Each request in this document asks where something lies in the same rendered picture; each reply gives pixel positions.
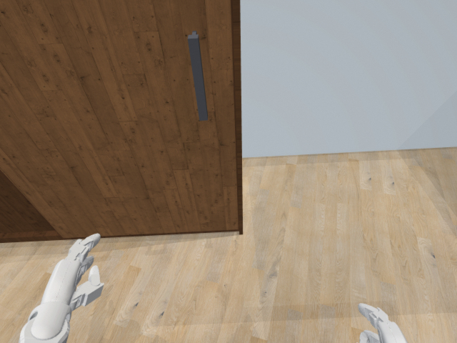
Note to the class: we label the wardrobe door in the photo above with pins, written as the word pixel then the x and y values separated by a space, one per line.
pixel 17 214
pixel 99 124

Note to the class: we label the handle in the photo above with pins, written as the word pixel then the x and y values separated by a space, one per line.
pixel 196 64

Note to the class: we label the left robot forearm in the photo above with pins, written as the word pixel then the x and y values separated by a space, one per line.
pixel 47 323

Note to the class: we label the robot left hand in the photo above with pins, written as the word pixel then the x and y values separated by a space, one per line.
pixel 68 272

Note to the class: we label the robot right hand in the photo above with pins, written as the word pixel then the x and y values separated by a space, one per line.
pixel 388 332

